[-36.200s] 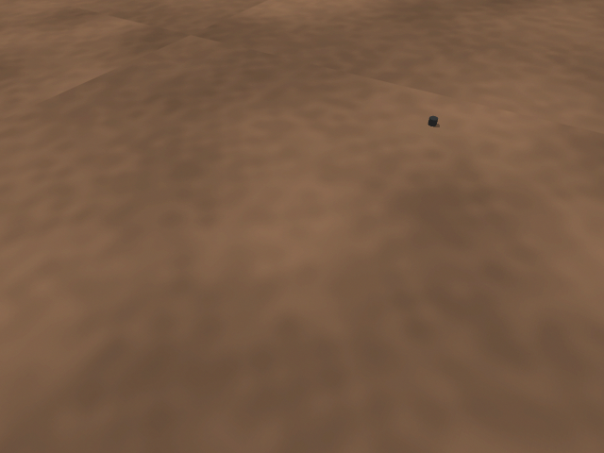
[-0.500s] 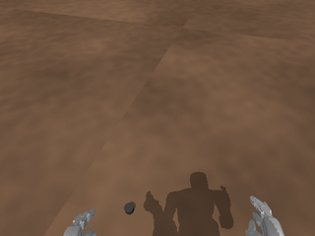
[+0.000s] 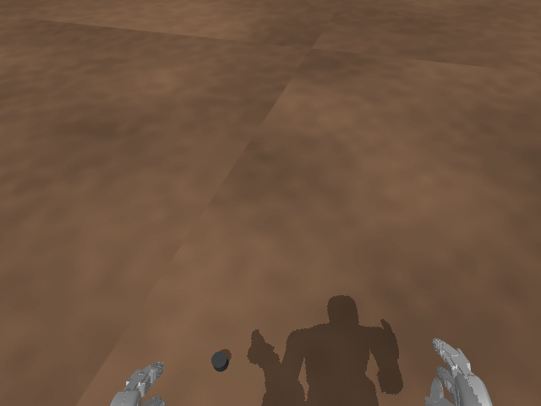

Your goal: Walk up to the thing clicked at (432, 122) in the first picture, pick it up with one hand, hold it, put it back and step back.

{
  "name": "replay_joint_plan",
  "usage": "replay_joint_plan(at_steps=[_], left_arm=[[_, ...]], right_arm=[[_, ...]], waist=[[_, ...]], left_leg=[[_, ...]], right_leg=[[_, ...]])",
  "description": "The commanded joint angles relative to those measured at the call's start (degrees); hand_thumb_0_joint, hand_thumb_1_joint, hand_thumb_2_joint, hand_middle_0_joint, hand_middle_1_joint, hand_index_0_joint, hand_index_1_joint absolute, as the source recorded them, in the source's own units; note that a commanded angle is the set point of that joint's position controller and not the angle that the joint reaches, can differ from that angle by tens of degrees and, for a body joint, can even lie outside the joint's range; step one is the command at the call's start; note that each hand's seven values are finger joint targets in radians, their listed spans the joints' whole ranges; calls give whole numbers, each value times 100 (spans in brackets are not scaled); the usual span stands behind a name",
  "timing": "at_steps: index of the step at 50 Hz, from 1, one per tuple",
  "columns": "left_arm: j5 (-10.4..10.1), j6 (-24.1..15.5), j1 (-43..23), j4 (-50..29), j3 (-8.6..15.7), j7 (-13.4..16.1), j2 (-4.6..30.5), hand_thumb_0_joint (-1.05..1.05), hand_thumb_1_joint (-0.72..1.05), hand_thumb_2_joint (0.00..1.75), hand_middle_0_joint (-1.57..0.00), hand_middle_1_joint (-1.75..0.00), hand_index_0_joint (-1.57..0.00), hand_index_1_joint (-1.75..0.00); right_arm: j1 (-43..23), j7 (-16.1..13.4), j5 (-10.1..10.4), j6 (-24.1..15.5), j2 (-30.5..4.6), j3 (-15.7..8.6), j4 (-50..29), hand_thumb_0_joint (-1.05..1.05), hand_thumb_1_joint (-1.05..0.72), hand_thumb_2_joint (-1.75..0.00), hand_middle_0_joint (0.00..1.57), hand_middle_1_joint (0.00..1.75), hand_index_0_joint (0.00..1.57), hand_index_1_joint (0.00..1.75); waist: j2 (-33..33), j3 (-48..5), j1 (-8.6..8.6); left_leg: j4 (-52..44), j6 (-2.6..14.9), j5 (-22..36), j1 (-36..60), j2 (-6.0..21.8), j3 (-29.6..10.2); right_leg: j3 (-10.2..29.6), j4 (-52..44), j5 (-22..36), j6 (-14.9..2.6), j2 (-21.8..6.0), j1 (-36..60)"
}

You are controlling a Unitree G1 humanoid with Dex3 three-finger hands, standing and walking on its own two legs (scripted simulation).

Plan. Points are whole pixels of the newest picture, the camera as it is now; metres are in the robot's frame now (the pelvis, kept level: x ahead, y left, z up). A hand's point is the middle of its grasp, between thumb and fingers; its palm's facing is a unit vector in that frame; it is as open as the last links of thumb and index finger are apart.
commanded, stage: home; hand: left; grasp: from above
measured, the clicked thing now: (220, 361) +0.45 +0.22 -0.69
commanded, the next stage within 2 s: stand in 0.26 s
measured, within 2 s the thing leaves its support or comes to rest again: neither
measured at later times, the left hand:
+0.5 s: hand out of the picture +0.15 +0.21 -0.08, palm faces +0.01 -0.95 -0.31, open 7.4 cm
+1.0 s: hand out of the picture +0.04 +0.24 -0.10, palm faces +0.05 -0.95 -0.30, open 7.4 cm
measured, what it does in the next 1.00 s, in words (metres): rises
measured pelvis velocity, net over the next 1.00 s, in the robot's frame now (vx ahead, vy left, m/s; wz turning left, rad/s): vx -0.02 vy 0.02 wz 0.01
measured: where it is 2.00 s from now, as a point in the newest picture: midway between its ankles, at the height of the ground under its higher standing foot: outside the picture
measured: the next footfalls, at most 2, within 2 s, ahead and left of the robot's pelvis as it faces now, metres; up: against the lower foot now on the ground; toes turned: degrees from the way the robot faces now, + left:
none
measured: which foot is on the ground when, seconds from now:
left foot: down 0.00-1.00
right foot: down 0.00-1.00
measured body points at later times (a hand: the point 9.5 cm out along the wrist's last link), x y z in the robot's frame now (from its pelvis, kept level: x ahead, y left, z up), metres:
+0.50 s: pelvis -0.01 +0.00 +0.02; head +0.02 +0.01 +0.47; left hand +0.15 +0.26 -0.06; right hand +0.14 -0.25 -0.08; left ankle +0.01 +0.11 -0.68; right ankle -0.01 -0.11 -0.68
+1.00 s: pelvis -0.02 +0.02 +0.06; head -0.02 +0.02 +0.51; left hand +0.03 +0.29 -0.08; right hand +0.06 -0.26 -0.08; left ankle +0.01 +0.11 -0.68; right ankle -0.01 -0.11 -0.68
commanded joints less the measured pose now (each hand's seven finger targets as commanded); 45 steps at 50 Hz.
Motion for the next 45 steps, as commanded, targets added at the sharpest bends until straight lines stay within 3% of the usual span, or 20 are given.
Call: replay_joint_plan(at_steps=[1,12,17,18,19,20,21,22,23,25,27,29,32,35,41,45], left_arm=[[-1,-267,-140,-1205,398,40,660,0,90,90,-20,-30,-20,-30],[11,-251,-64,-1097,377,61,611,0,90,90,-20,-30,-20,-30],[5,-290,-121,-1279,365,65,652,0,90,90,-20,-30,-20,-30],[751,-1385,-1657,732,402,240,1026,0,90,90,-20,-30,-20,-30],[752,-1753,-1280,1853,509,203,1097,0,90,90,-20,-30,-20,-30],[782,-1930,-1292,2077,491,183,1119,0,90,90,-20,-30,-20,-30],[748,-2017,-1349,2187,428,140,1059,0,90,90,-20,-30,-20,-30],[722,-2117,-1405,2418,401,117,1089,0,90,90,-20,-30,-20,-30],[706,-2157,-1528,2660,402,113,1106,0,90,90,-20,-30,-20,-30],[640,-2178,-1624,3148,458,116,1101,0,90,90,-20,-30,-20,-30],[597,-2248,-1700,3601,453,131,1062,0,90,90,-20,-30,-20,-30],[593,-2338,-1872,3959,457,130,1097,0,90,90,-20,-30,-20,-30],[627,-2406,-2033,4457,431,137,1086,0,90,90,-20,-30,-20,-30],[588,-2431,-2031,4880,408,116,1074,0,90,90,-20,-30,-20,-30],[518,-2508,-1951,5616,382,121,1178,0,90,90,-20,-30,-20,-30],[510,-2511,-1992,5972,357,145,1271,0,90,90,-20,-30,-20,-30]], right_arm=[[-357,-49,-25,-333,-671,-302,-925,0,-90,-90,20,30,20,30],[-333,-48,-21,-307,-695,-332,-885,0,-90,-90,20,30,20,30],[-370,-55,-14,-303,-676,-321,-937,0,-90,-90,20,30,20,30],[-733,286,-669,260,-1174,-544,500,0,-90,-90,20,30,20,30],[-710,429,-710,456,-1219,-625,577,0,-90,-90,20,30,20,30],[-673,519,-712,537,-1193,-586,581,0,-90,-90,20,30,20,30],[-654,581,-741,605,-1235,-598,602,0,-90,-90,20,30,20,30],[-729,658,-659,620,-1199,-582,687,0,-90,-90,20,30,20,30],[-725,761,-501,630,-1092,-584,823,0,-90,-90,20,30,20,30],[-817,835,-406,668,-1113,-623,1011,0,-90,-90,20,30,20,30],[-925,884,-374,723,-1098,-654,1213,0,-90,-90,20,30,20,30],[-933,898,-372,791,-1086,-656,1412,0,-90,-90,20,30,20,30],[-988,895,-383,891,-1074,-664,1652,0,-90,-90,20,30,20,30],[-1031,893,-394,951,-1174,-676,1912,0,-90,-90,20,30,20,30],[-970,845,-310,984,-1220,-675,2397,0,-90,-90,20,30,20,30],[-966,827,-267,1027,-1252,-670,2641,0,-90,-90,20,30,20,30]], waist=[[39,-532,31],[62,-484,12],[118,-561,26],[-288,699,508],[-412,166,417],[-512,-3,359],[-399,244,296],[-143,194,396],[-56,56,438],[-194,26,446],[-149,29,484],[-322,-7,416],[-520,537,372],[-248,917,378],[-142,838,369],[-159,843,337]], left_leg=[[-834,77,1491,697,-17,-29],[-913,77,1201,680,-15,-39],[-887,57,1457,763,1,-52],[-1502,332,2353,717,206,-362],[-1467,362,2651,1206,155,-208],[-1492,357,2831,1458,181,-229],[-1676,345,2627,1507,199,-340],[-1841,364,2568,1748,224,-426],[-1944,356,2478,1863,215,-413],[-2064,307,2550,2150,214,-403],[-2243,324,2361,2285,238,-500],[-2328,308,2378,2531,220,-442],[-2698,280,1806,2451,191,-475],[-3231,285,1283,2564,294,-703],[-3595,197,2295,3066,408,-713],[-3784,177,2325,3286,431,-681]], right_leg=[[58,-882,1467,43,-14,210],[48,-895,1187,22,-7,161],[19,-822,1394,11,-1,187],[605,-1259,1416,-78,-571,1483],[844,-1223,1696,-244,-601,1581],[971,-1215,1877,-339,-633,1555],[948,-1344,1833,-317,-546,1324],[879,-1325,1900,-251,-583,1535],[835,-1365,1927,-181,-639,1765],[842,-1517,2050,-153,-641,1761],[829,-1760,1943,-103,-660,1949],[868,-1937,2086,-98,-725,2091],[911,-2516,1488,-92,-774,2066],[813,-2807,1094,-86,-685,2016],[742,-3125,1905,-21,-757,2657],[716,-3348,1952,4,-784,2807]])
